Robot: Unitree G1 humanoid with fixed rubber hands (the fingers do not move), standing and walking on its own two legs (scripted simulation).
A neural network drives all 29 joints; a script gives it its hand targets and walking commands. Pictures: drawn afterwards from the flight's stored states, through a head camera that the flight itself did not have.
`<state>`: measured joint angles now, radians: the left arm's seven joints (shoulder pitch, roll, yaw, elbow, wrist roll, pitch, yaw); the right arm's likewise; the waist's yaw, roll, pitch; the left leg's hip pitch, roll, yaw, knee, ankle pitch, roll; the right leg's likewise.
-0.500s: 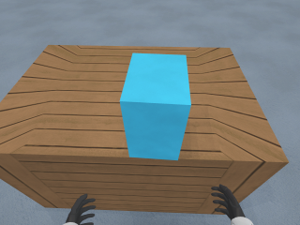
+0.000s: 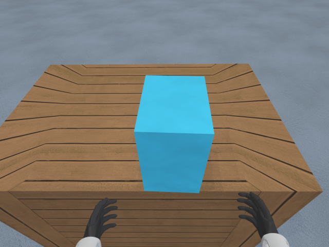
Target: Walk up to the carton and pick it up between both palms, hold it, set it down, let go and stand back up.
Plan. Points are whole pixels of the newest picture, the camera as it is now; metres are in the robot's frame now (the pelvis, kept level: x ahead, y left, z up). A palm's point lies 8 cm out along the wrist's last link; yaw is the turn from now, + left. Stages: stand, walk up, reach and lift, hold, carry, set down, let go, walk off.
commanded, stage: reach and lift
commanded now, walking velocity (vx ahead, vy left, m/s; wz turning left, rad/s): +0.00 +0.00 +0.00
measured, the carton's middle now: (173, 135) +0.42 +0.02 +0.04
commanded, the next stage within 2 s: none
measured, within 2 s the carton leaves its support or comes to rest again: neither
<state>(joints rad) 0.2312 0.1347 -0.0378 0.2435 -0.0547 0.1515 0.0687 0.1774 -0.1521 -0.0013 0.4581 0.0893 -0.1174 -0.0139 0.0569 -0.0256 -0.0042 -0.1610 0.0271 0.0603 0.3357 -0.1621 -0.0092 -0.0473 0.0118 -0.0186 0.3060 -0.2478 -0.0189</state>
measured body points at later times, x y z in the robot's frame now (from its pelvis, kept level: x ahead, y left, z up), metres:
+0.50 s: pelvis +0.00 -0.01 +0.00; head +0.00 -0.01 +0.45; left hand +0.26 +0.18 +0.01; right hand +0.26 -0.19 +0.02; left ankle +0.01 +0.12 -0.75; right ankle -0.05 -0.11 -0.75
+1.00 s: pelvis -0.02 +0.00 +0.00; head +0.02 +0.01 +0.45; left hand +0.33 +0.18 +0.07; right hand +0.35 -0.17 +0.07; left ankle +0.01 +0.12 -0.75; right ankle -0.05 -0.11 -0.75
